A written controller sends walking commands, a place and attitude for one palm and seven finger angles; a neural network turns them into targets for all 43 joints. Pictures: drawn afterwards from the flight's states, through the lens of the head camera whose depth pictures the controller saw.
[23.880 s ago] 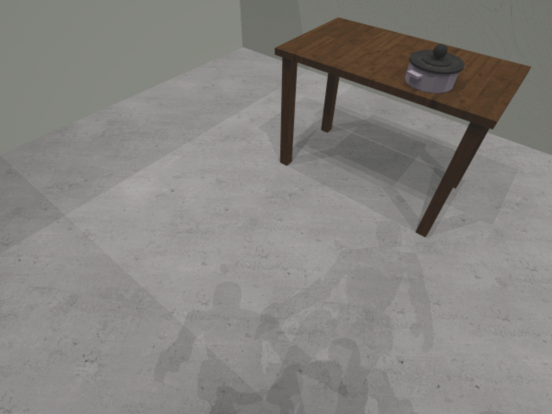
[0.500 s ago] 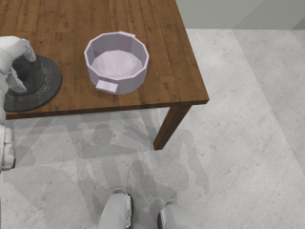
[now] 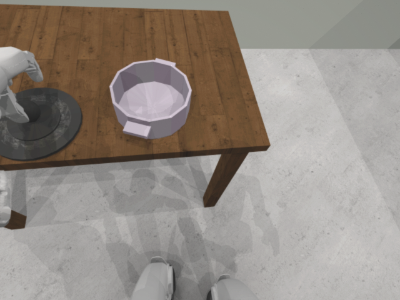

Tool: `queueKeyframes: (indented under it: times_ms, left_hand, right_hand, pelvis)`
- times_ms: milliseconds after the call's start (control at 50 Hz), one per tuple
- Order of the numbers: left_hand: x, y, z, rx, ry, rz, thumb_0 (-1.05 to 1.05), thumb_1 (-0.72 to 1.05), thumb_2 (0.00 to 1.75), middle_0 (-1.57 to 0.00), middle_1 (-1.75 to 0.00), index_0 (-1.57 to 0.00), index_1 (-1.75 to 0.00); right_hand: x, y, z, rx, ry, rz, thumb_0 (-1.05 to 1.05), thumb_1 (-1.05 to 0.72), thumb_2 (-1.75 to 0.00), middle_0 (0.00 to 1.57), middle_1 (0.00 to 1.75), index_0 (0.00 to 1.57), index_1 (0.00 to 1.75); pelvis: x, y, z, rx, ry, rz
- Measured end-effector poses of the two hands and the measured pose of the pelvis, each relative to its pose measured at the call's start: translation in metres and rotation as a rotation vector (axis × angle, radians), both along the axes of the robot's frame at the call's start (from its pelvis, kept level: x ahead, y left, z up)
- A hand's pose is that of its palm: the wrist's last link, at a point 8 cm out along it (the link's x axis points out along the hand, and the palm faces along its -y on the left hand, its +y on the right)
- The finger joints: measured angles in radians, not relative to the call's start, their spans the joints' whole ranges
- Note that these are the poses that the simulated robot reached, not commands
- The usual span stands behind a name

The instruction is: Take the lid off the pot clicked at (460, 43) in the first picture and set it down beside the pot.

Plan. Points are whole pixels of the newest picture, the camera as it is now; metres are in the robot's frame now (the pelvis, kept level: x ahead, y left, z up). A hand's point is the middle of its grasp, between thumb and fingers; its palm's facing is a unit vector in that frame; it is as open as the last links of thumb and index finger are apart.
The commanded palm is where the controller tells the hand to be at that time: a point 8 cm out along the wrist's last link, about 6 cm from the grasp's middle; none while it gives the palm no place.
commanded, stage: raise the empty hand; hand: left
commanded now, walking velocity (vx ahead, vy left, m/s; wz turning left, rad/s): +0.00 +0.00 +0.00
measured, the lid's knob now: (27, 111) +0.50 +0.34 +0.00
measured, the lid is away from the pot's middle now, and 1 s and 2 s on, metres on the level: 0.26 0.26 0.26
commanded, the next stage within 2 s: draw the hand back to the body in 0.86 s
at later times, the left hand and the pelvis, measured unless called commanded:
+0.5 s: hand (6, 69) +0.49 +0.31 +0.12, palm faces -0.41 -0.12 -0.90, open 11.0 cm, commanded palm +0.53 +0.31 +0.18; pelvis +0.03 -0.02 +0.02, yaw +1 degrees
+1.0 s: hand out of the picture +0.48 +0.32 +0.15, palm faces -0.42 -0.12 -0.90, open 11.0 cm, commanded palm +0.51 +0.32 +0.21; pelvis +0.03 -0.01 +0.03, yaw +1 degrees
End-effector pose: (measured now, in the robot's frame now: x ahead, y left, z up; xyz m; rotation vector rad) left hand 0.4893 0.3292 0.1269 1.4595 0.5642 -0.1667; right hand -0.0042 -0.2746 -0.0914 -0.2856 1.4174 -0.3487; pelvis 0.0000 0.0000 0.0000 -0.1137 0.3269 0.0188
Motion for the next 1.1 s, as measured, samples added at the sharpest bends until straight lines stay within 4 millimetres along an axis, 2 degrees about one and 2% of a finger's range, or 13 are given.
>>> queueKeyframes:
  times_ms: [120, 240, 340, 480, 640, 860, 980, 1100]
  left_hand:
    - [0.006, -0.002, 0.008, -0.003, 0.004, -0.008, 0.00, -0.01, 0.67, -0.37, -0.84, -0.37, -0.85]
    - [0.008, -0.005, 0.028, -0.002, -0.030, -0.017, 0.00, -0.01, 0.67, -0.37, -0.84, -0.37, -0.85]
    - [0.007, -0.004, 0.035, 0.011, -0.010, 0.011, 0.00, -0.01, 0.67, -0.37, -0.84, -0.37, -0.85]
    - [0.006, -0.016, 0.052, -0.001, -0.030, -0.024, 0.00, -0.01, 0.67, -0.37, -0.84, -0.37, -0.85]
    - [0.002, -0.010, 0.071, 0.013, -0.051, 0.011, 0.00, -0.01, 0.67, -0.37, -0.84, -0.37, -0.85]
    - [-0.006, -0.007, 0.089, 0.011, -0.052, 0.008, 0.00, -0.01, 0.67, -0.37, -0.84, -0.37, -0.85]
    - [-0.007, -0.004, 0.083, 0.009, -0.025, 0.024, 0.00, -0.02, 0.67, -0.37, -0.84, -0.37, -0.85]
    - [-0.011, -0.013, 0.083, 0.010, -0.055, -0.042, 0.00, -0.01, 0.67, -0.37, -0.84, -0.37, -0.85]
  right_hand:
    - [0.010, -0.004, 0.001, 0.008, -0.006, -0.008, 0.00, -0.90, -0.90, 0.20, 0.30, 0.21, 0.30]
    - [0.020, -0.008, 0.003, 0.027, -0.004, -0.016, 0.00, -0.90, -0.90, 0.20, 0.30, 0.20, 0.30]
    - [0.031, -0.012, 0.004, 0.044, -0.018, -0.015, 0.00, -0.90, -0.90, 0.20, 0.30, 0.20, 0.30]
    - [0.046, -0.017, 0.006, 0.054, -0.042, -0.009, 0.00, -0.90, -0.90, 0.20, 0.30, 0.20, 0.30]
    - [0.059, -0.023, 0.011, 0.060, -0.090, -0.012, 0.00, -0.90, -0.90, 0.20, 0.30, 0.20, 0.30]
    - [0.066, -0.023, 0.014, 0.060, -0.098, 0.007, 0.00, -0.91, -0.90, 0.20, 0.30, 0.20, 0.30]
    - [0.066, -0.021, 0.015, 0.062, -0.102, 0.011, 0.00, -0.91, -0.90, 0.20, 0.30, 0.20, 0.30]
    - [0.064, -0.017, 0.014, 0.069, -0.090, 0.019, 0.00, -0.91, -0.90, 0.20, 0.30, 0.20, 0.30]
  pelvis:
    - [0.008, -0.005, 0.004, 0.009, -0.006, -0.004]
    - [0.018, -0.009, 0.010, 0.019, -0.017, -0.005]
    - [0.023, -0.012, 0.014, 0.029, -0.029, -0.003]
    - [0.027, -0.015, 0.019, 0.040, -0.053, -0.003]
    - [0.030, -0.018, 0.024, 0.050, -0.077, -0.006]
    - [0.030, -0.017, 0.029, 0.055, -0.106, 0.003]
    - [0.026, -0.015, 0.029, 0.055, -0.108, 0.003]
    - [0.025, -0.012, 0.030, 0.054, -0.111, 0.003]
